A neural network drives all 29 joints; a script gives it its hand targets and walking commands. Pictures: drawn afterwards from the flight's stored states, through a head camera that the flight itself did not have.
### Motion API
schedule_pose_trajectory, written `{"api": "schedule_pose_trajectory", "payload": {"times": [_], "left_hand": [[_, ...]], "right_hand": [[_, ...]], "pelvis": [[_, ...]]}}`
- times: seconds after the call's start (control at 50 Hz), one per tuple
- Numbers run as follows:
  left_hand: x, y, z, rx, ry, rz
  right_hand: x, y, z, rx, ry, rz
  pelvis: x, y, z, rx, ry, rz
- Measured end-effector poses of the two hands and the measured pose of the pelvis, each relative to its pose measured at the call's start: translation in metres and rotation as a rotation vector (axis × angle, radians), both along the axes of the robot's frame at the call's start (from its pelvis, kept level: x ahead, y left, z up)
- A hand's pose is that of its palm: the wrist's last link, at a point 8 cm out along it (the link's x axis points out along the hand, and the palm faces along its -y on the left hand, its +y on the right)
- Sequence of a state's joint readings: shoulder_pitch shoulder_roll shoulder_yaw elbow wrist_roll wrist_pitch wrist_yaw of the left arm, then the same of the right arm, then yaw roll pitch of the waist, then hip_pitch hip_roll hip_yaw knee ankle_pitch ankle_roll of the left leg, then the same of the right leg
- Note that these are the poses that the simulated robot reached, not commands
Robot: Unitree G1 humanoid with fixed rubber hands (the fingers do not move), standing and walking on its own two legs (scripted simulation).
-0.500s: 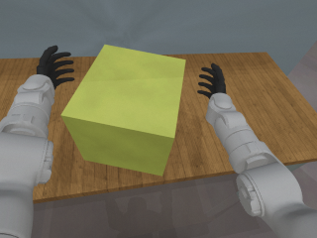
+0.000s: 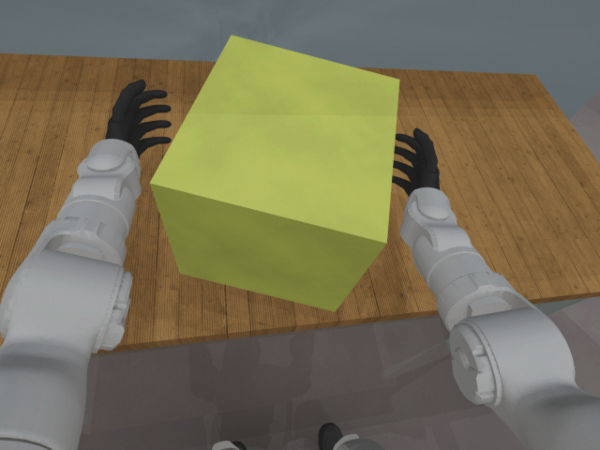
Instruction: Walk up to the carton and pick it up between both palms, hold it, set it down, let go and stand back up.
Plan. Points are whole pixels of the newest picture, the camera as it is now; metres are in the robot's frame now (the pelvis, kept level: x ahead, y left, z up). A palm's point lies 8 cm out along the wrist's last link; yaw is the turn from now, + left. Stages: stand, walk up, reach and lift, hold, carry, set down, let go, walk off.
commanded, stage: reach and lift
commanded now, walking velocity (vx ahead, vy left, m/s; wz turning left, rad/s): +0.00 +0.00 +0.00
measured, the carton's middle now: (285, 180) +0.46 -0.01 +0.05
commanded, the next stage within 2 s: none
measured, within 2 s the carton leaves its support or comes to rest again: neither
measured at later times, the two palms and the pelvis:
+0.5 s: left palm (157, 139) +0.51 +0.15 +0.08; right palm (414, 183) +0.43 -0.18 +0.08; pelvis +0.00 -0.01 +0.00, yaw +0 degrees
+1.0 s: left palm (160, 138) +0.51 +0.15 +0.08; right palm (412, 184) +0.43 -0.18 +0.08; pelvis +0.00 -0.01 +0.00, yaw +0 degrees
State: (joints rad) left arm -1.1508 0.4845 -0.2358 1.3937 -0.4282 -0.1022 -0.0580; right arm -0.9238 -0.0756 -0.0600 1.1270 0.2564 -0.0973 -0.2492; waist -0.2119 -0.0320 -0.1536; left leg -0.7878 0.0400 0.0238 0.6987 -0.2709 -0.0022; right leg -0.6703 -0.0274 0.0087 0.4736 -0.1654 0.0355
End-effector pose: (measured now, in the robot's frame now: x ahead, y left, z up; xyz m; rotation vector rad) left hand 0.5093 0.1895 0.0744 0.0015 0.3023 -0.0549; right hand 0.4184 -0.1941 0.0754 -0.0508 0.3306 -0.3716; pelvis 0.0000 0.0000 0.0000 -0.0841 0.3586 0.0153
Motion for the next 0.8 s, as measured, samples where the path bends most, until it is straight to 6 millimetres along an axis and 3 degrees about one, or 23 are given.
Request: {"api": "schedule_pose_trajectory", "payload": {"times": [0.18,0.44,0.8], "left_hand": [[0.0,-0.006,-0.001,-0.011,0.006,-0.006],[0.002,-0.035,0.0,0.024,0.005,-0.072],[0.004,-0.04,0.002,0.072,0.002,-0.098]], "right_hand": [[0.003,0.003,0.005,-0.004,-0.012,0.007],[0.008,0.005,0.004,0.008,-0.018,0.018],[0.008,0.01,0.001,0.02,-0.031,0.002]], "pelvis": [[0.001,0.001,0.0,-0.002,0.005,-0.001],[0.001,-0.004,0.0,0.005,0.013,-0.002],[0.002,-0.006,0.001,0.008,0.017,-0.002]]}}
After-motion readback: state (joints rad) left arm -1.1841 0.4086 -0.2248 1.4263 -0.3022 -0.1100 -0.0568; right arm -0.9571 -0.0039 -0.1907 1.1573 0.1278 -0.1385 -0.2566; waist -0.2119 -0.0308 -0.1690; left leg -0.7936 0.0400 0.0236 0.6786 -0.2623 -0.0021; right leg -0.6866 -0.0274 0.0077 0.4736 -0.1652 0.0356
